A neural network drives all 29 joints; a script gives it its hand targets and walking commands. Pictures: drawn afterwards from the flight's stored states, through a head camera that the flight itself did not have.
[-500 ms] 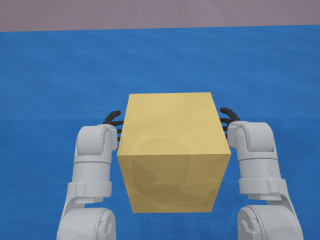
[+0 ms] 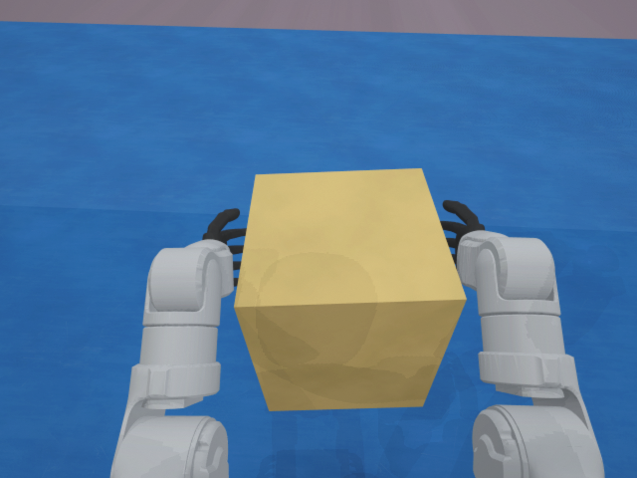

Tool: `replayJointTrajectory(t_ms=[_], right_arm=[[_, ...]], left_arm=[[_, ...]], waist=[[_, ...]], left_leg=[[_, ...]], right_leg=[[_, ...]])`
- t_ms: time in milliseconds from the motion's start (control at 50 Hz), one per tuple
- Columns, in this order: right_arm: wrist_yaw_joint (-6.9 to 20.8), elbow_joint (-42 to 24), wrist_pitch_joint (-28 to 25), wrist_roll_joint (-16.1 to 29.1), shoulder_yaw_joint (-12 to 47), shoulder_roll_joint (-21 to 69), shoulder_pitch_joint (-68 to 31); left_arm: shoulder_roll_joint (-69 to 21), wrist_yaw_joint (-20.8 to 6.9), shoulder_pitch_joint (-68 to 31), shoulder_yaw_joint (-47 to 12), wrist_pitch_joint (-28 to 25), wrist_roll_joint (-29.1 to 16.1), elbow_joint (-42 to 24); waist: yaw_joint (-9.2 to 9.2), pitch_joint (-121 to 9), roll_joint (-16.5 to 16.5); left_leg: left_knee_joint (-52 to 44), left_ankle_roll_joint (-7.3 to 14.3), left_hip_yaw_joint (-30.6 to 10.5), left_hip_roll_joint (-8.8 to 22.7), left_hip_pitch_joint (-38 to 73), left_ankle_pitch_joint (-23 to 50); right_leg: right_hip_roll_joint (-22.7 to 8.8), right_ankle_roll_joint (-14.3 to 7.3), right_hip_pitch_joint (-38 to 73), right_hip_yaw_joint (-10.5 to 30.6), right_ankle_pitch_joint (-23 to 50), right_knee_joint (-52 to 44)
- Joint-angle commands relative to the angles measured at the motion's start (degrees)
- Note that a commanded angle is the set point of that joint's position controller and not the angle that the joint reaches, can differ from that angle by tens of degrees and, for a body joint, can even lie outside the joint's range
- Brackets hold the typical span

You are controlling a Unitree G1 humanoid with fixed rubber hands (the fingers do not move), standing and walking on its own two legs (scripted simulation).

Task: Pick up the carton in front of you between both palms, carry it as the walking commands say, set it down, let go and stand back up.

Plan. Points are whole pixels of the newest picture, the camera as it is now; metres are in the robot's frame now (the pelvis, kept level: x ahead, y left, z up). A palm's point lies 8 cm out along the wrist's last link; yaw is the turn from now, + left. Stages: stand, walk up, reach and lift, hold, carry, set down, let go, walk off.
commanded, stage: carry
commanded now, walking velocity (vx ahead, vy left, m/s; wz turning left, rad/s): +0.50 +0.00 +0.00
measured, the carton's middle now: (342, 294) +0.36 +0.01 +0.05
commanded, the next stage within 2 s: none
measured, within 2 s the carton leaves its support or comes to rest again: neither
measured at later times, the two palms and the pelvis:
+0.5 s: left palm (290, 168) +0.65 +0.10 +0.03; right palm (450, 176) +0.65 -0.20 +0.03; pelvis +0.30 -0.03 -0.12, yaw +1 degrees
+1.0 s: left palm (295, 138) +0.96 +0.11 -0.09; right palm (408, 138) +0.96 -0.18 -0.08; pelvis +0.61 -0.04 -0.15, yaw -1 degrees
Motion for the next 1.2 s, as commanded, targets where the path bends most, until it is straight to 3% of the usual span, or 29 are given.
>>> replayJointTrajectory(t_ms=[0,20,60,80,120,140,180,240,320,380,440,460,480,500,520,540,560,600,640,720,800,880,920,940,960,980,1020,1060,1180], right_arm=[[12.13,-0.96,-0.93,20.23,31.90,60.19,-31.10],[12.48,-0.55,-1.29,19.99,32.26,60.61,-31.27],[13.50,-5.40,-1.97,22.94,35.33,63.37,-37.86],[13.78,-8.17,-2.43,24.72,36.94,64.44,-41.69],[13.79,-12.69,-2.96,27.32,39.51,65.33,-46.13],[13.65,-14.42,-3.03,27.95,40.10,64.95,-46.49],[13.30,-15.12,-2.77,28.36,40.21,63.70,-44.33],[13.40,-11.71,-1.99,27.55,38.77,61.30,-38.79],[15.09,-6.83,-2.25,28.47,38.69,62.30,-38.21],[16.38,-3.18,-3.57,29.66,38.93,64.33,-39.07],[16.32,-2.06,-4.41,29.31,38.75,65.45,-40.98],[15.66,-2.28,-4.59,28.63,38.25,64.95,-41.56],[14.85,-2.58,-4.42,27.92,37.01,63.21,-42.08],[13.89,-2.05,-3.31,27.81,36.58,63.30,-43.88],[12.61,-1.97,-2.40,27.63,35.35,62.22,-43.82],[11.73,-5.13,-2.05,27.31,36.03,61.33,-45.02],[11.06,-7.17,-2.18,27.09,36.33,62.85,-46.46],[10.02,-11.58,-2.88,25.86,36.09,65.41,-45.56],[9.23,-12.34,-3.73,23.89,35.59,65.87,-40.83],[8.99,-12.28,-6.28,19.71,38.57,66.08,-31.82],[10.26,-11.85,-9.61,16.93,40.75,64.92,-26.26],[11.69,-11.05,-11.99,16.58,42.76,63.13,-22.66],[12.47,-11.09,-12.49,17.40,43.22,61.97,-20.22],[12.95,-11.43,-12.39,17.94,43.07,60.69,-19.48],[13.03,-9.85,-12.33,17.52,43.06,58.42,-18.59],[13.28,-8.94,-12.01,18.55,43.65,59.86,-16.52],[13.95,-12.77,-11.50,21.18,45.27,62.11,-19.96],[14.48,-16.09,-10.29,23.72,47.33,63.78,-22.88],[17.03,-18.34,-5.87,23.96,45.83,61.99,-15.11]], left_arm=[[-64.67,-13.53,-41.26,-34.43,-2.14,-24.61,-5.14],[-64.73,-13.80,-41.54,-34.34,-2.21,-23.68,-4.13],[-64.98,-13.79,-42.05,-34.12,-3.00,-22.62,-4.33],[-65.13,-13.56,-42.20,-33.88,-3.21,-22.27,-4.62],[-64.77,-12.81,-41.93,-33.84,-3.54,-21.77,-5.95],[-64.42,-12.27,-41.38,-33.90,-3.63,-21.48,-6.67],[-62.59,-11.35,-39.87,-33.94,-3.38,-21.12,-8.08],[-59.65,-10.72,-36.03,-32.75,-2.35,-18.50,-6.73],[-56.40,-10.89,-33.63,-30.32,-1.97,-14.23,-3.88],[-54.72,-11.18,-33.49,-28.47,-2.45,-12.31,-1.93],[-54.12,-11.82,-33.38,-27.53,-3.02,-13.13,-0.91],[-53.34,-12.31,-34.86,-27.24,-3.02,-14.01,-1.06],[-52.94,-12.79,-35.11,-26.89,-2.88,-15.22,-0.64],[-51.70,-12.86,-36.99,-27.21,-2.74,-15.37,0.45],[-51.47,-12.77,-37.62,-26.92,-2.54,-17.24,1.82],[-54.29,-12.92,-37.49,-27.78,-3.11,-19.95,-0.23],[-57.33,-13.30,-41.28,-28.80,-3.29,-22.03,-4.49],[-62.89,-13.86,-47.11,-31.85,-4.13,-25.42,-11.75],[-66.12,-14.21,-46.38,-33.78,-4.76,-27.44,-14.83],[-68.25,-15.12,-40.44,-38.63,-7.02,-27.63,-15.93],[-68.79,-16.64,-35.53,-43.45,-10.29,-26.91,-14.33],[-66.66,-17.04,-30.48,-45.69,-12.86,-25.60,-12.54],[-64.66,-16.78,-29.15,-45.78,-13.52,-24.57,-12.12],[-63.79,-16.65,-28.29,-45.65,-13.60,-23.71,-11.98],[-63.23,-16.38,-25.87,-44.51,-12.93,-23.01,-9.88],[-61.77,-15.99,-24.34,-43.30,-12.71,-22.19,-10.03],[-62.34,-15.31,-24.62,-42.71,-12.29,-21.47,-11.50],[-62.50,-14.63,-21.91,-41.43,-11.65,-19.81,-11.73],[-61.64,-13.11,-10.98,-40.30,-8.91,-14.51,-13.74]], waist=[[-7.17,-23.72,14.83],[-6.29,-22.65,22.25],[-5.73,-19.96,8.11],[-5.45,-18.81,5.18],[-4.77,-18.06,6.86],[-4.79,-19.76,7.14],[-5.20,-19.76,7.21],[-10.07,-17.30,6.97],[-10.79,-11.63,5.31],[-6.64,-10.28,9.60],[-0.92,-11.60,5.75],[1.24,-13.58,3.62],[2.73,-15.30,-3.89],[-2.38,-19.87,-14.59],[1.31,-28.02,-18.82],[3.82,-28.26,-15.67],[2.35,-26.27,-7.22],[1.66,-26.22,-5.13],[1.21,-28.09,-2.51],[2.61,-29.11,-3.56],[2.92,-26.03,-2.24],[1.64,-23.42,-3.06],[-4.04,-27.24,-3.05],[-3.58,-29.66,5.19],[-3.51,-35.86,17.75],[-3.97,-35.68,13.67],[-3.10,-27.59,6.38],[-2.61,-23.94,4.49],[-2.71,-19.55,10.11]], left_leg=[[-11.25,6.81,-22.70,12.15,32.83,4.88],[-13.84,13.22,-36.53,18.27,36.16,10.53],[-9.51,14.54,-32.50,18.83,35.81,10.95],[-9.87,13.26,-29.61,17.43,33.39,8.34],[-10.96,11.61,-24.37,15.63,28.01,10.13],[-8.66,10.70,-22.94,15.45,29.36,13.36],[-7.59,10.09,-21.08,14.53,31.82,17.26],[-1.35,9.44,-20.94,11.98,40.16,16.74],[0.58,7.55,-15.15,7.18,23.14,1.07],[5.66,4.91,-9.92,5.30,13.15,-2.29],[24.05,2.65,-6.97,4.93,20.00,13.69],[37.21,1.52,-6.02,3.20,14.74,14.84],[50.73,0.16,-4.53,-0.09,4.26,-10.24],[58.21,-1.58,-7.70,-0.19,-12.59,-24.72],[64.31,-2.83,-10.08,-0.98,-22.04,-20.38],[60.25,-2.95,-8.83,-0.19,-24.62,-16.23],[57.38,-2.86,-8.64,0.89,-22.13,-12.63],[51.85,-1.84,-9.15,2.89,-19.81,-4.99],[47.29,-1.25,-7.98,3.96,-21.96,-4.33],[36.57,-1.13,-4.95,3.93,-26.20,-3.04],[16.49,-0.61,-0.88,1.95,-20.66,6.47],[-5.31,1.09,6.13,-4.76,0.12,17.02],[-14.13,2.46,2.85,-0.61,23.28,25.60],[-10.85,4.20,-12.84,13.26,38.14,38.48],[-10.86,16.17,-36.54,26.31,55.00,39.18],[-13.97,16.12,-38.45,24.41,55.25,28.73],[-16.93,10.49,-28.22,20.11,46.78,30.61],[-19.22,6.95,-21.61,18.09,40.30,33.42],[-21.50,4.52,-9.95,14.41,37.48,36.27]], right_leg=[[1.67,0.08,-16.70,-2.49,17.11,19.82],[4.97,0.44,-25.65,2.26,-8.49,25.49],[0.68,-0.36,-31.55,6.84,-10.36,29.63],[-0.04,-0.32,-31.24,7.01,-9.09,26.79],[-0.25,0.27,-26.36,6.16,-3.23,21.36],[-0.37,0.86,-25.77,6.44,6.68,25.72],[-0.76,1.73,-28.86,5.86,10.05,24.75],[-0.87,1.87,-39.62,6.24,18.03,16.56],[-0.41,0.37,-21.22,2.70,44.31,-5.37],[-0.59,-1.09,-3.10,-0.01,52.16,-10.43],[-0.88,-1.41,6.64,-2.42,45.86,-18.80],[-1.01,-1.28,16.11,-0.02,36.23,-20.75],[-4.34,-0.55,25.50,2.36,35.76,-13.16],[-12.80,-0.16,41.57,13.00,66.15,6.36],[-19.90,-7.13,48.39,28.75,46.08,1.23],[-19.33,-9.09,42.46,39.53,19.17,-11.75],[-18.41,-8.12,37.04,39.61,12.67,-15.61],[-16.12,-9.29,31.89,32.73,32.44,-9.87],[-13.34,-9.76,30.90,25.88,33.52,-8.31],[-12.43,-11.39,33.97,21.88,45.39,-7.09],[-9.12,-8.53,32.52,14.67,55.97,-8.37],[-6.62,-4.05,27.54,6.82,68.53,-4.52],[-6.09,-0.44,17.42,2.43,59.54,7.96],[-4.01,1.28,4.24,2.15,23.39,15.87],[5.30,4.38,-14.64,4.74,-8.16,33.02],[3.10,2.47,-19.04,7.44,-6.56,35.89],[-0.53,2.13,-20.75,6.32,-0.48,28.91],[-1.75,2.90,-16.36,5.46,2.84,19.75],[-0.29,5.12,-15.36,-0.50,9.33,4.33]])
